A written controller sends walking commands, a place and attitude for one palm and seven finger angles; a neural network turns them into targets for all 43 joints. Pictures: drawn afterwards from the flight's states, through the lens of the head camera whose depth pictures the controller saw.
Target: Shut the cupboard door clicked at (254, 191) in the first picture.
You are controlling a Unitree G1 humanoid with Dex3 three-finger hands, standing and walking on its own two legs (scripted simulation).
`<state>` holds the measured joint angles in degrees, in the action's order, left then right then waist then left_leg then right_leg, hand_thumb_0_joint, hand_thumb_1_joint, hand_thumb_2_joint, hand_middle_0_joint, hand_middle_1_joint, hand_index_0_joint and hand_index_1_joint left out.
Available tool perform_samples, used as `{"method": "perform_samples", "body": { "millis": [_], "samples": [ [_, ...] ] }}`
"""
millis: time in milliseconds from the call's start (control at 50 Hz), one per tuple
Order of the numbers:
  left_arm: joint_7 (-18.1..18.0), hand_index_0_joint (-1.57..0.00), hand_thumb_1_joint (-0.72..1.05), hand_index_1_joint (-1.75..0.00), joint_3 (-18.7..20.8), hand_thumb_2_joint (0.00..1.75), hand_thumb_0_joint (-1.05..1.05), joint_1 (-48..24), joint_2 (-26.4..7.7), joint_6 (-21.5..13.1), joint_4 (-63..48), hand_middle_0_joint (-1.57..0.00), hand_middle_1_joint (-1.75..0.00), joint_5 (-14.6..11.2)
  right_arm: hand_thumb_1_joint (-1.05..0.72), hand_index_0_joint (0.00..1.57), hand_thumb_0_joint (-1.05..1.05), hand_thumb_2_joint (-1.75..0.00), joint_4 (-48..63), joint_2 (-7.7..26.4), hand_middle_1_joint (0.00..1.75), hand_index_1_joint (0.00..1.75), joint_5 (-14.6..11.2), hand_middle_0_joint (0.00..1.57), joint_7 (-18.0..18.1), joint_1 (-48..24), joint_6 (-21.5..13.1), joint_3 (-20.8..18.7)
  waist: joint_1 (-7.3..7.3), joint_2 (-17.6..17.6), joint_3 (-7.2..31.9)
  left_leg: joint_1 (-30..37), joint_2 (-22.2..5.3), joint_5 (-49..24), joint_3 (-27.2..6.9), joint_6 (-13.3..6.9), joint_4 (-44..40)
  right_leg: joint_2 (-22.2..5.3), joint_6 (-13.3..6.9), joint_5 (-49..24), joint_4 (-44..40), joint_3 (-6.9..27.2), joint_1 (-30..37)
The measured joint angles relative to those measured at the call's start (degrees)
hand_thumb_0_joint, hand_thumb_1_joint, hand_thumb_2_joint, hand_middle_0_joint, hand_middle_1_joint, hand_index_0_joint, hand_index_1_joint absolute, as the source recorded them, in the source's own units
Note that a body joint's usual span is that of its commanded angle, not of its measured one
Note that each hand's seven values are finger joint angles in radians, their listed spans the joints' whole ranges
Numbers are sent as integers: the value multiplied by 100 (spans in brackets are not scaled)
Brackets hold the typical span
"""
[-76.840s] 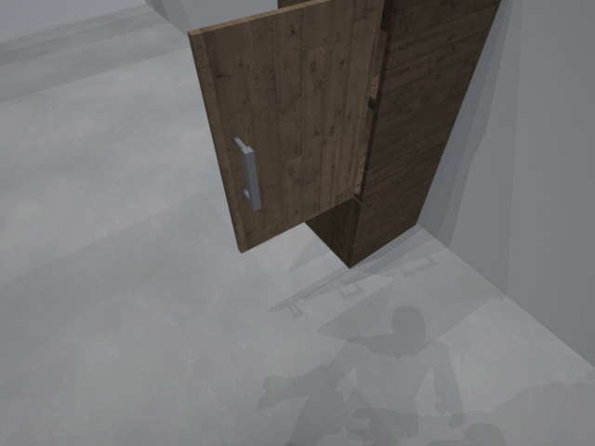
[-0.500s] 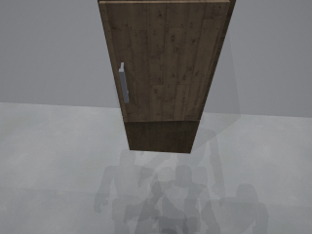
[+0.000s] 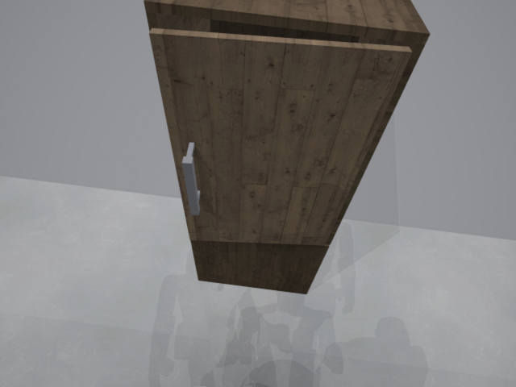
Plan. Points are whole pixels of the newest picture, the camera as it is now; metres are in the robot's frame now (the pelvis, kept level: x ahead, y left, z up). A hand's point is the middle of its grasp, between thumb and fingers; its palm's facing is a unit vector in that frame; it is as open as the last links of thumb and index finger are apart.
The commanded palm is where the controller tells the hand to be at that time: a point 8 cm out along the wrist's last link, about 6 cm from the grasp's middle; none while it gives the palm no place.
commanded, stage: come to a stop and stand still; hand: left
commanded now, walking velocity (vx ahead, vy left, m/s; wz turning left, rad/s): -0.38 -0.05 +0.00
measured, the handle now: (193, 181) +0.51 +0.17 -0.04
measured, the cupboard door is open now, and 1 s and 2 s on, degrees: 6 6 6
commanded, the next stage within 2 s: look again from close up in 1.22 s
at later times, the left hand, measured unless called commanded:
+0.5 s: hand out of the picture +0.12 +0.16 -0.17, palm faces +0.06 -0.98 -0.20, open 7.4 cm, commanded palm none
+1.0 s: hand out of the picture +0.00 +0.14 -0.16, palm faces +0.03 -0.98 -0.19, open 7.4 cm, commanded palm none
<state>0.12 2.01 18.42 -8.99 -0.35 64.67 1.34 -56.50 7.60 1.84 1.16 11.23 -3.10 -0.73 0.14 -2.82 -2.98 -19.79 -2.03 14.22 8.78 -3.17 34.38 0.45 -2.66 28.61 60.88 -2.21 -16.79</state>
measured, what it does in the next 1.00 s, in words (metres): steps on the spot: right foot, then left foot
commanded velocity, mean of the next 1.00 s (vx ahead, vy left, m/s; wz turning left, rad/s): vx -0.09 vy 0.04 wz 0.00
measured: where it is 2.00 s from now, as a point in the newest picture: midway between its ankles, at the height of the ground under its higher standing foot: outside the picture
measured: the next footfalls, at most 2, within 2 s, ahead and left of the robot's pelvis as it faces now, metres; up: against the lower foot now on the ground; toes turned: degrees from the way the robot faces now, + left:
right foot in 0.20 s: +0.14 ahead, -0.17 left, +0.00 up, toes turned +0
left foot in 0.50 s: +0.06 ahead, +0.09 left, +0.00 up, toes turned +5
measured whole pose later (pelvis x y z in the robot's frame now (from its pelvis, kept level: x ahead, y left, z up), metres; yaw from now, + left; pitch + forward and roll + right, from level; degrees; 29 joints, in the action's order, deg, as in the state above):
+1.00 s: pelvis +0.00 -0.04 +0.02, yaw +1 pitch -1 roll +0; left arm -1.4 0.2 16.0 -8.6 0.5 63.1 0.9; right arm -62.5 9.9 0.3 1.0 13.1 1.1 -0.9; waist 0.5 0.2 -1.6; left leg -11.8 -1.1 9.7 4.1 -0.1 23.0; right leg 1.1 -1.5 15.8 24.1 0.1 -6.9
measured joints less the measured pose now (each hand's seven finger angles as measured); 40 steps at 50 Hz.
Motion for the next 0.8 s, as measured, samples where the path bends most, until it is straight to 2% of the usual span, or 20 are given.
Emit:
{"method": "perform_samples", "body": {
  "millis": [20, 60, 140, 200, 240, 300, 380, 420, 460, 500, 520, 580, 620, 660, 720, 800],
  "samples": [
    [11, -20, 91, -30, 14, 90, 1, -92, -3, 17, -57, -20, -30, 13, -93, 20, 0, -90, 1, 24, 29, 30, -15, 20, 51, 35, -1, -39, 7, 29, -14, 108, 18, -68, -9, 42, -169, -70, 36, -129, 128, 9, -240],
    [6, -20, 91, -30, 31, 90, 1, -288, -4, 37, -211, -20, -30, 16, -95, 20, -1, -90, -66, 111, 29, 30, -11, 20, 86, 93, 35, -42, 1, 106, -62, 312, 34, -185, -51, 57, -486, -208, 129, -352, -183, 34, -544],
    [-79, -20, 92, -30, 50, 90, 1, -584, -102, 57, -473, -20, -30, 7, -94, 20, 0, -90, -282, 176, 29, 30, -36, 20, 90, 178, 215, -4, -12, 211, -138, 528, -30, -187, -183, 168, -655, -344, 297, -970, -1844, 85, -513],
    [-88, -19, 92, -30, 59, 90, 1, -580, -266, 30, -591, -20, -30, 32, -93, 20, 0, -90, -405, 111, 29, 30, -100, 20, 47, 234, 377, -27, -61, 49, -75, 543, -8, 97, -132, 324, -343, -417, 321, -1820, -2862, 286, -241],
    [-96, -19, 92, -30, 39, 90, 1, -620, -246, 68, -540, -20, -30, 58, -93, 20, 0, -90, -430, 151, 29, 30, -136, 20, 0, 202, 483, -85, -21, 151, -58, 512, -79, 310, -205, 394, -141, -337, 361, -1607, -2706, 262, -257],
    [-71, -19, 92, -30, -24, 90, 1, -686, -141, 135, -518, -20, -30, 59, -92, 20, 1, -90, -366, 254, 29, 30, -142, 20, -23, 188, 575, -177, 78, 313, -26, 444, -11, 730, -416, 411, 147, -283, 317, -1453, -2738, 182, -216],
    [-128, -20, 91, -30, -13, 90, 1, -912, -37, 118, -601, -20, -30, 65, -92, 20, 1, -90, -284, 347, 29, 30, -163, 20, -3, 129, 598, -215, 69, 292, -135, 285, 205, 1367, -580, 473, 838, -320, 294, -1597, -2952, 168, -191],
    [-159, -20, 91, -30, 18, 90, 1, -1037, -40, 113, -679, -20, -30, 70, -92, 20, 1, -90, -247, 368, 29, 30, -177, 20, 8, 89, 608, -218, 43, 212, -211, 254, 279, 1478, -618, 517, 901, -375, 315, -1683, -3054, 146, -187],
    [-176, -20, 91, -30, 48, 90, 1, -1126, -81, 119, -747, -20, -30, 67, -92, 20, 1, -90, -211, 373, 29, 30, -184, 20, 11, 47, 603, -211, 16, 103, -260, 328, 306, 1274, -623, 551, 575, -430, 361, -1743, -3087, 135, -218],
    [-187, -20, 91, -30, 74, 90, 1, -1151, -134, 147, -781, -20, -30, 38, -91, 20, 1, -90, -163, 390, 29, 30, -173, 20, 3, 45, 554, -200, 15, 46, -259, 592, 233, 473, -605, 552, -251, -438, 432, -1722, -2966, 116, -293],
    [-187, -20, 91, -30, 89, 90, 1, -1158, -174, 183, -782, -20, -30, 15, -91, 20, 1, -90, -157, 376, 29, 30, -146, 20, 6, 45, 523, -199, 15, -18, -259, 627, 256, 199, -579, 406, -380, -468, 444, -1669, -2840, 125, -345],
    [-203, -20, 91, -30, 134, 90, 1, -1090, -286, 356, -750, -20, -30, -5, -91, 20, 1, -90, -124, 277, 29, 30, -60, 20, 27, 46, 529, -144, -50, -135, -193, 653, 258, 231, -483, 145, -358, -295, 357, -551, -1928, 370, -560],
    [-192, -20, 91, -30, 155, 90, 1, -1024, -331, 442, -711, -20, -30, 9, -91, 20, 1, -90, -95, 216, 29, 30, -34, 20, 66, 48, 519, -94, -61, -114, -124, 675, 221, 190, -463, 116, -483, -128, 319, -334, -1208, 481, -664],
    [-176, -20, 91, -30, 160, 90, 1, -958, -356, 449, -676, -20, -30, 3, -91, 20, 1, -90, -80, 167, 29, 30, -25, 20, 87, 24, 497, -45, -80, -72, -100, 678, 207, 83, -454, 110, -611, -42, 321, -316, -873, 499, -612],
    [-158, -20, 91, -30, 114, 90, 1, -828, -352, 404, -631, -20, -30, -10, -91, 20, 1, -90, -91, 116, 29, 30, -37, 20, 80, -46, 450, -6, -108, 21, -90, 650, 203, -53, -423, 118, -734, -53, 346, -308, -1333, 381, -226],
    [-157, -19, 91, -30, 26, 90, 1, -587, -308, 275, -552, -20, -30, -19, -91, 20, 1, -90, -146, 86, 29, 30, -117, 20, 48, -74, 398, -20, -127, 99, 13, 485, 246, -75, -338, 184, -619, -122, 280, -981, -3045, 339, 618]
  ]
}}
